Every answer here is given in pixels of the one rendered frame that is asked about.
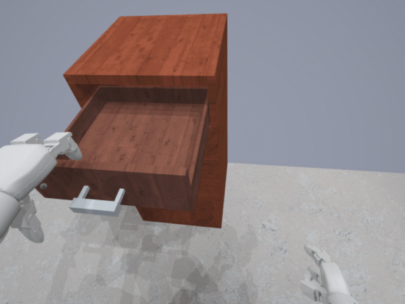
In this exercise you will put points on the cabinet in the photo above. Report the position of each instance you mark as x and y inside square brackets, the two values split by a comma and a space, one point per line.
[168, 51]

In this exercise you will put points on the robot left forearm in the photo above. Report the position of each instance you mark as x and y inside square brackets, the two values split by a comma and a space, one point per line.
[9, 209]

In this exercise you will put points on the robot left hand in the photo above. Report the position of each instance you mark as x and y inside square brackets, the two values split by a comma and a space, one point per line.
[24, 165]

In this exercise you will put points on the robot right hand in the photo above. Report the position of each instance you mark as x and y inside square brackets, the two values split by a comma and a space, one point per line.
[328, 280]

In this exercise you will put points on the handle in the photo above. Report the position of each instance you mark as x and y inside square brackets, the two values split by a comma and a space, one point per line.
[95, 206]

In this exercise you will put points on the drawer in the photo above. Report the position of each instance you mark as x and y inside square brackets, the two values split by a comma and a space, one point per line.
[149, 141]

